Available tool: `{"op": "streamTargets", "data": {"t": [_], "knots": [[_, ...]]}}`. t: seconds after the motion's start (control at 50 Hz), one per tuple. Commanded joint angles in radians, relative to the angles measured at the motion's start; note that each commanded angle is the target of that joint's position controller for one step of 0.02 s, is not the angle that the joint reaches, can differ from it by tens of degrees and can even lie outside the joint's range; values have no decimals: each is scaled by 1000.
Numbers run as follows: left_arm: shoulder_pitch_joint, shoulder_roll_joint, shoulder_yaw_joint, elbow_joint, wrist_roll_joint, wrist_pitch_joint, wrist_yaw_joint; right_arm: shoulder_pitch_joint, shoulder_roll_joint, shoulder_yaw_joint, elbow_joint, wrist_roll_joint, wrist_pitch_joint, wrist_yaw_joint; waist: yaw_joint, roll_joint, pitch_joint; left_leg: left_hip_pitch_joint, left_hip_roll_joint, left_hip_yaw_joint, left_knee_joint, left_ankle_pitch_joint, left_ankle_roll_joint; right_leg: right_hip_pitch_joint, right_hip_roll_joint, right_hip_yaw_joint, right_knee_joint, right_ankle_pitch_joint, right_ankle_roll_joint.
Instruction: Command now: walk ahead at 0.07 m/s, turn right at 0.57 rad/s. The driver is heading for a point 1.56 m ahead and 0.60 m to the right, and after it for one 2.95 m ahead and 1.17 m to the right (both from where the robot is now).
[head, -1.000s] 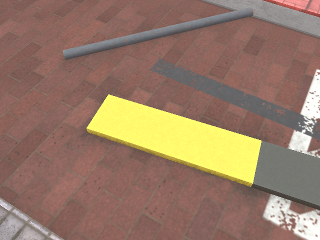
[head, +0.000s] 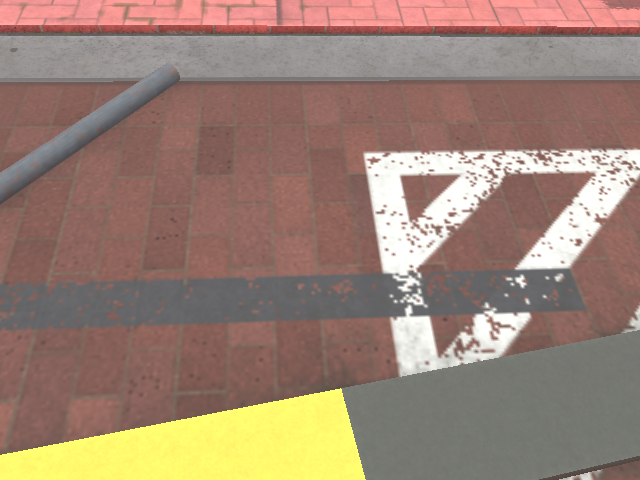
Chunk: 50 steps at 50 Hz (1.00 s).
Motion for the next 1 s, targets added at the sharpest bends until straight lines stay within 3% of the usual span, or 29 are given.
{"op": "streamTargets", "data": {"t": [0.02,0.12,0.16,0.18,0.2,0.22,0.24,0.28,0.3,0.32,0.34,0.38,0.56,0.66,0.72,0.74,0.76,0.78,0.8,0.82,0.84,0.86,0.9,1.0], "knots": [[83,10,-8,-43,0,13,-9,29,-144,-39,-32,-3,-10,0,8,189,-130,83,238,-142,-191,181,153,60,-31,-23,-118,32,3],[16,38,-12,-99,-12,17,-18,39,-195,-55,-33,0,12,17,-18,209,-158,87,288,-124,-163,52,125,174,-27,-79,-314,7,-27],[52,33,-14,-100,-13,8,-15,29,-213,-62,-32,9,28,21,11,166,-155,35,281,-84,-82,-20,66,296,-5,-97,-494,84,-50],[65,50,-10,-97,-10,-4,-12,64,-201,-65,-19,6,41,24,14,84,-131,-29,244,-29,26,-104,7,358,-18,-22,-633,134,-64],[52,139,5,-114,-3,-17,0,114,-133,-53,-30,0,54,33,-10,-205,-93,-201,112,82,312,-379,-75,396,-252,332,-826,168,-115],[75,263,33,-140,-6,-17,5,18,-117,-42,-107,2,66,23,32,-258,-53,-322,-25,-15,449,-494,-105,296,-442,574,-865,424,-251],[102,214,27,-113,-1,-15,13,-40,-136,-43,-109,9,75,16,42,-120,-35,-300,1,-116,545,-432,-95,278,-383,484,-832,449,-274],[-13,153,7,-126,-10,-15,23,21,-142,-47,-71,21,66,18,-33,-78,-23,-270,6,-154,543,-265,-74,279,-244,318,-808,445,-212],[-38,140,3,-136,-15,-20,28,50,-156,-53,-52,6,62,19,-39,-100,-44,-261,-6,-143,566,-218,-68,313,-213,286,-791,534,-200],[-35,119,-3,-138,-21,-24,27,70,-164,-55,-40,-2,62,23,-40,-85,-75,-247,-11,-146,583,-198,-66,348,-201,270,-778,617,-198],[-17,116,-4,-132,-25,-28,23,66,-163,-55,-39,-1,65,25,-37,-61,-97,-245,-18,-150,596,-198,-66,382,-207,278,-766,678,-202],[23,131,1,-120,-29,-35,21,47,-148,-50,-47,6,70,26,-24,-37,-110,-260,-22,-163,574,-192,-70,438,-211,298,-756,703,-208],[81,176,16,-106,-13,-26,21,-46,-154,-42,-86,17,64,18,20,-73,-102,-186,-62,-199,372,-258,-66,422,-204,446,-739,556,-239],[46,195,25,-111,-9,-20,13,-48,-156,-35,-100,30,48,11,6,-84,-116,-50,-109,-208,245,-286,-41,361,-176,534,-728,556,-217],[-8,193,27,-111,-17,-13,10,24,-152,-31,-86,36,39,3,-42,-87,-113,128,-133,-198,23,-226,-21,282,-129,555,-709,516,-160],[-30,184,24,-113,-24,-11,13,73,-155,-32,-73,31,34,-5,-73,-71,-107,242,-118,-197,-131,-135,-16,209,-88,537,-682,422,-113],[-8,138,13,-113,-30,-13,19,85,-215,-44,-68,19,30,-15,-62,43,-105,334,24,-325,-251,-160,11,107,-15,449,-581,216,-51],[60,73,-1,-121,-35,-19,25,35,-296,-52,-102,12,32,-18,-16,251,-117,405,284,-605,-310,-121,87,-50,146,231,-369,-62,-3],[32,167,20,-117,-6,-18,32,16,-307,-59,-102,4,40,-8,-33,201,-92,241,340,-645,-277,-43,193,-48,133,162,-197,-155,5],[29,171,24,-108,1,-16,28,-8,-245,-44,-104,11,39,1,-7,147,-52,173,297,-592,-268,0,207,-9,99,182,-108,-108,5],[43,154,23,-85,-1,-11,20,-57,-195,-31,-105,18,38,9,15,130,-17,133,221,-486,-259,23,180,9,93,183,-56,-40,10],[65,143,21,-66,-4,-4,11,-86,-178,-26,-110,16,37,13,28,157,-15,142,157,-406,-250,49,151,10,99,173,-24,10,19],[76,124,12,-48,-4,2,-3,-54,-174,-23,-93,14,32,12,13,186,-29,191,122,-342,-224,191,151,1,102,150,-22,28,38],[-12,78,-22,-33,-15,8,6,28,-189,-24,-29,11,23,18,-39,195,-64,277,126,-313,-176,267,162,105,53,88,-312,1,56]]}}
